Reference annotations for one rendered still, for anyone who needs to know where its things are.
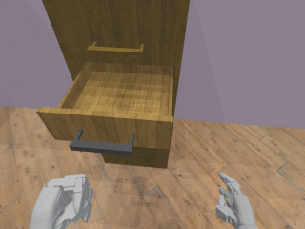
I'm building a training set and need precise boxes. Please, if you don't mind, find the handle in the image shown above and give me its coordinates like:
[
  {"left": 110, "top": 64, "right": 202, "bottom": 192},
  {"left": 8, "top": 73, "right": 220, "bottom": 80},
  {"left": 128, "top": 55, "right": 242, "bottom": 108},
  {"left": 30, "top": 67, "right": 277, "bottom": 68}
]
[
  {"left": 69, "top": 129, "right": 135, "bottom": 156},
  {"left": 87, "top": 46, "right": 144, "bottom": 59}
]

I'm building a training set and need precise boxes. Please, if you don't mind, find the cabinet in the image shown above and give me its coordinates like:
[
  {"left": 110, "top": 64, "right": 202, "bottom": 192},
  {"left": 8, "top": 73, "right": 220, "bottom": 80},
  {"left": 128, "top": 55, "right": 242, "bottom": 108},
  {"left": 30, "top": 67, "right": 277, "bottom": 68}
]
[{"left": 42, "top": 0, "right": 190, "bottom": 169}]

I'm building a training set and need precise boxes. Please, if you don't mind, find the robot right hand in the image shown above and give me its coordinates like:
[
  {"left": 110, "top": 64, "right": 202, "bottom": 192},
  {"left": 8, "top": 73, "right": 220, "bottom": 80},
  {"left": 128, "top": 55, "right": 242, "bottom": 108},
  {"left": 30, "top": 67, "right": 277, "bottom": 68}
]
[{"left": 215, "top": 172, "right": 256, "bottom": 229}]

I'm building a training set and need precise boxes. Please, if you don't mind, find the drawer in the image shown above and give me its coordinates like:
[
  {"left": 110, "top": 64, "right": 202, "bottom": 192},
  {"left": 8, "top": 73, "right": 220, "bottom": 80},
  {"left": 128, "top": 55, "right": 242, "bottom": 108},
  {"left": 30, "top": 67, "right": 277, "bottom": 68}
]
[{"left": 36, "top": 61, "right": 173, "bottom": 150}]

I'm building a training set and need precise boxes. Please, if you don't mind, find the robot left hand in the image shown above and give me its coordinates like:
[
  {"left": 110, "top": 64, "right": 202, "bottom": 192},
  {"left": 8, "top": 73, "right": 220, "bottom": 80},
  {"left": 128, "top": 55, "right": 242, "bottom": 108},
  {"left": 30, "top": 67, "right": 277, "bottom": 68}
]
[{"left": 29, "top": 174, "right": 93, "bottom": 229}]

